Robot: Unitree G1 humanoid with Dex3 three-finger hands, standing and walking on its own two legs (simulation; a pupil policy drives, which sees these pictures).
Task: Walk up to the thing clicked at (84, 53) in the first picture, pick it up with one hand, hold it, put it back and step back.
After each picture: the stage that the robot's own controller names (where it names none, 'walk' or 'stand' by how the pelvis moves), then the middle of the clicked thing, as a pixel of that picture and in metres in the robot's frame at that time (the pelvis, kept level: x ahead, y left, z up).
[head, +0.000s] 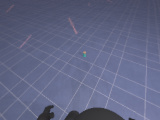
stand; (84, 54) +1.29 +0.14 -0.72
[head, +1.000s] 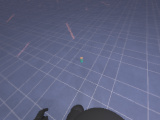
walk; (81, 59) +1.17 +0.26 -0.71
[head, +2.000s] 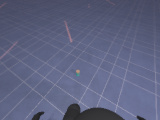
walk; (77, 73) +0.75 +0.21 -0.69
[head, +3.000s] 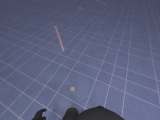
walk; (72, 90) +0.45 +0.21 -0.71
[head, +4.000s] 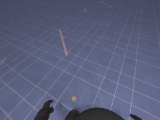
stand; (74, 99) +0.33 +0.20 -0.72
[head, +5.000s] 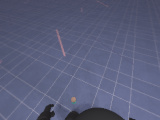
stand; (73, 100) +0.32 +0.20 -0.72
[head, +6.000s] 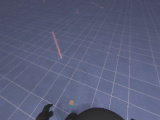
stand; (72, 103) +0.29 +0.22 -0.72
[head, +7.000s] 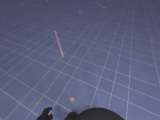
stand; (72, 100) +0.33 +0.21 -0.73
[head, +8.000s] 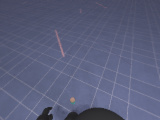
stand; (72, 100) +0.32 +0.20 -0.73
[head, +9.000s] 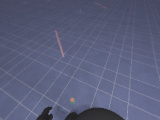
go down; (72, 101) +0.32 +0.20 -0.73
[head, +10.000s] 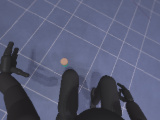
go down; (64, 62) +0.40 +0.24 -0.35
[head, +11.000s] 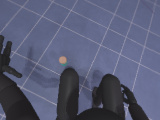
go down; (63, 61) +0.40 +0.26 -0.30
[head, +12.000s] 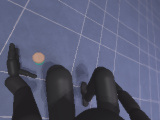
close in; (39, 59) +0.36 +0.29 -0.22
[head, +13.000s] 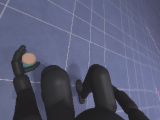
close; (29, 60) +0.37 +0.30 -0.21
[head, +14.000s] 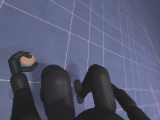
lift; (28, 61) +0.35 +0.30 -0.22
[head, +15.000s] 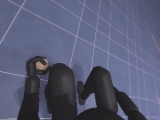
lift; (42, 65) +0.32 +0.26 -0.21
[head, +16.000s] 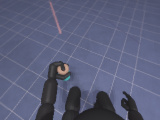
lift; (64, 72) +0.32 +0.19 +0.00
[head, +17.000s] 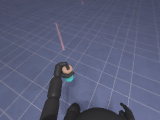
hold; (68, 73) +0.33 +0.17 +0.01
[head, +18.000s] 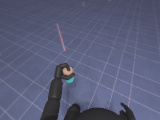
hold; (68, 74) +0.32 +0.17 +0.01
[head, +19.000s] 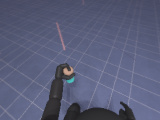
hold; (69, 74) +0.33 +0.17 +0.00
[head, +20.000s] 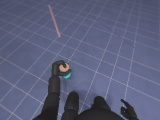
crouch; (65, 70) +0.36 +0.19 -0.05
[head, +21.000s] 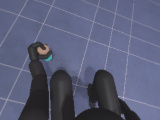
lower; (45, 53) +0.44 +0.28 -0.13
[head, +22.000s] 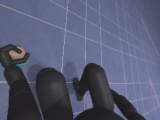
lower; (19, 56) +0.40 +0.32 -0.22
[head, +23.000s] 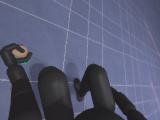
lower; (22, 55) +0.39 +0.32 -0.22
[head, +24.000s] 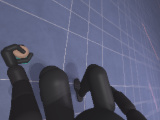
lower; (23, 55) +0.39 +0.32 -0.22
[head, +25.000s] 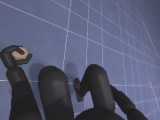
lower; (22, 56) +0.38 +0.32 -0.22
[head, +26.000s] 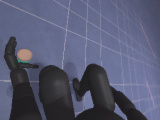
withdraw; (24, 57) +0.38 +0.30 -0.22
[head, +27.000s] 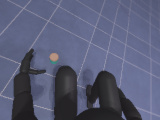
stand; (54, 58) +0.40 +0.28 -0.26
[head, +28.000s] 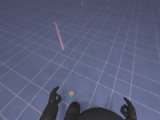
stand; (71, 94) +0.36 +0.19 -0.64
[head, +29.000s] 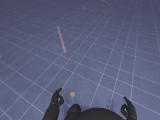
stand; (73, 95) +0.38 +0.20 -0.66
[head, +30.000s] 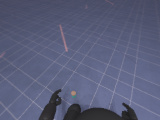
stand; (73, 94) +0.38 +0.20 -0.68
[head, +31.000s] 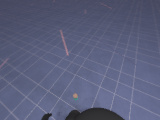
walk; (75, 96) +0.39 +0.19 -0.72
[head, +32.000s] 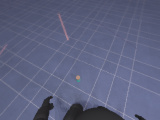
walk; (78, 78) +0.52 +0.17 -0.70
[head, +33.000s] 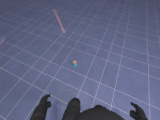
walk; (75, 63) +0.79 +0.26 -0.70
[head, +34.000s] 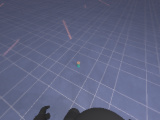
stand; (78, 64) +0.98 +0.21 -0.71
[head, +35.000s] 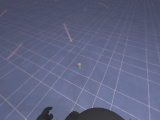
stand; (79, 66) +0.99 +0.21 -0.72
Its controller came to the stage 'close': yes
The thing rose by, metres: 0.70
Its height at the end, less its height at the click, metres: +0.00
